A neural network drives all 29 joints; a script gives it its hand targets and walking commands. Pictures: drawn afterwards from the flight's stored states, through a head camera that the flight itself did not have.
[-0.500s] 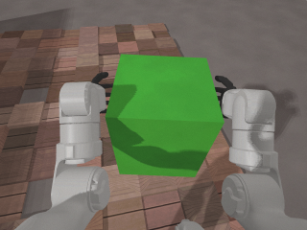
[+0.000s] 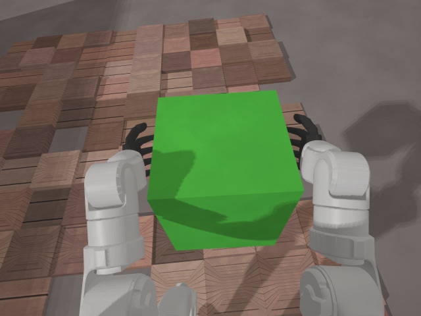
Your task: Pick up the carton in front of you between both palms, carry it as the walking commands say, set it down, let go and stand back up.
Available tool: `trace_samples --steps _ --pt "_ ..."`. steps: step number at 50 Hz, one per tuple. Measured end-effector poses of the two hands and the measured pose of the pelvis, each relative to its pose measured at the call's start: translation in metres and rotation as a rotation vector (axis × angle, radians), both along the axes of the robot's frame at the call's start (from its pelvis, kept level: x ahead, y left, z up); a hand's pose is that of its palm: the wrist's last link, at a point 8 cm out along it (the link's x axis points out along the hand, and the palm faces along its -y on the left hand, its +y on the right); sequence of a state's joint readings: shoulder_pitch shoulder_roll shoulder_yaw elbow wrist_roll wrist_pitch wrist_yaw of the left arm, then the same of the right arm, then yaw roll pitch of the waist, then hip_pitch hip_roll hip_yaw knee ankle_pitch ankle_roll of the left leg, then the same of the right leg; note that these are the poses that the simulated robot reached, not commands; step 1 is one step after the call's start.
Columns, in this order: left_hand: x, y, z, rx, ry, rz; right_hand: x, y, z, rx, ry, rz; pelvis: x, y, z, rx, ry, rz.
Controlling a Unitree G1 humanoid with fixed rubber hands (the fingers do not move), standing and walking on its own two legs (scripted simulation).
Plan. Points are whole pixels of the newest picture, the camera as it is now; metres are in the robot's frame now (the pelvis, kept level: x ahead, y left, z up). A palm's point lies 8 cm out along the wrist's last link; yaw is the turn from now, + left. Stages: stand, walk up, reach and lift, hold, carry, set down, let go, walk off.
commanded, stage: carry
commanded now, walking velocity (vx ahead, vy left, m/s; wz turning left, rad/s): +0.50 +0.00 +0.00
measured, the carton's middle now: (221, 177) +0.37 +0.02 +0.03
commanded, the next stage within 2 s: none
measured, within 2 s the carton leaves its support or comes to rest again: neither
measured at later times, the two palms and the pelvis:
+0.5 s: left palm (160, 21) +0.67 +0.15 +0.19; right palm (304, 23) +0.63 -0.15 +0.19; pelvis +0.28 +0.04 +0.02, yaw -2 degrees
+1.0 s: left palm out of the picture +0.91 +0.14 +0.15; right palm out of the picture +0.92 -0.16 +0.15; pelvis +0.55 -0.01 +0.02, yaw -1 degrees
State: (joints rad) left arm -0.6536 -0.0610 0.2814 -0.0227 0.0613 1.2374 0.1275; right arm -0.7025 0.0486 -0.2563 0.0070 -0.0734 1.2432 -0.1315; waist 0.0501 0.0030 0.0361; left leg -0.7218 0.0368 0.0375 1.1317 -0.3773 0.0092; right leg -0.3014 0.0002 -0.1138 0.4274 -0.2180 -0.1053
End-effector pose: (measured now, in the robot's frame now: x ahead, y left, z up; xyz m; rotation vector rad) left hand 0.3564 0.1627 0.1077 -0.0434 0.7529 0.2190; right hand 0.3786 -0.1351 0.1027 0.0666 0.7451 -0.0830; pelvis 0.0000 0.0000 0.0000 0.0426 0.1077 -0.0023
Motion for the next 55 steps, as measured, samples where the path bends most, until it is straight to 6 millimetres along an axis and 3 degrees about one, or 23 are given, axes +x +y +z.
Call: trace_samples --steps 5,11,18,24,29,33,36,42,48,55 --pt "0.057 0.008 0.006 0.008 -0.045 -0.019 0.053 0.008 0.006 -0.015 -0.047 -0.003 0.066 0.010 -0.002 -0.002 -0.008 -0.011" --pt "0.154 0.015 0.019 0.011 -0.132 -0.103 0.130 0.014 0.027 -0.080 -0.135 -0.036 0.150 0.030 -0.018 0.001 -0.036 -0.032" --pt "0.239 -0.003 0.047 -0.003 -0.088 -0.190 0.184 -0.003 0.050 -0.092 -0.086 -0.121 0.211 0.045 0.004 -0.025 -0.036 -0.030" --pt "0.301 -0.013 0.077 -0.011 -0.092 -0.192 0.245 -0.012 0.082 -0.076 -0.090 -0.145 0.270 0.043 0.022 -0.043 -0.023 -0.038" --pt "0.353 -0.017 0.089 -0.002 -0.086 -0.166 0.306 -0.017 0.095 -0.080 -0.085 -0.111 0.329 0.028 0.023 -0.036 -0.022 -0.034" --pt "0.399 -0.025 0.088 0.015 -0.079 -0.140 0.360 -0.026 0.090 -0.081 -0.080 -0.072 0.382 0.010 0.012 -0.022 -0.028 -0.028" --pt "0.429 -0.030 0.076 0.043 -0.063 -0.119 0.401 -0.032 0.075 -0.069 -0.067 -0.038 0.417 -0.002 0.001 -0.026 -0.035 -0.013" --pt "0.471 -0.029 0.043 0.049 0.038 -0.077 0.460 -0.030 0.047 -0.056 0.032 0.002 0.468 -0.016 0.011 -0.011 -0.023 -0.008" --pt "0.528 -0.023 0.040 0.017 -0.006 -0.032 0.521 -0.024 0.044 -0.027 -0.008 -0.014 0.527 -0.016 0.020 -0.011 -0.007 -0.007" --pt "0.614 -0.007 0.023 0.010 -0.029 -0.045 0.603 -0.009 0.029 -0.044 -0.032 -0.024 0.622 0.000 0.007 -0.032 -0.017 -0.016"
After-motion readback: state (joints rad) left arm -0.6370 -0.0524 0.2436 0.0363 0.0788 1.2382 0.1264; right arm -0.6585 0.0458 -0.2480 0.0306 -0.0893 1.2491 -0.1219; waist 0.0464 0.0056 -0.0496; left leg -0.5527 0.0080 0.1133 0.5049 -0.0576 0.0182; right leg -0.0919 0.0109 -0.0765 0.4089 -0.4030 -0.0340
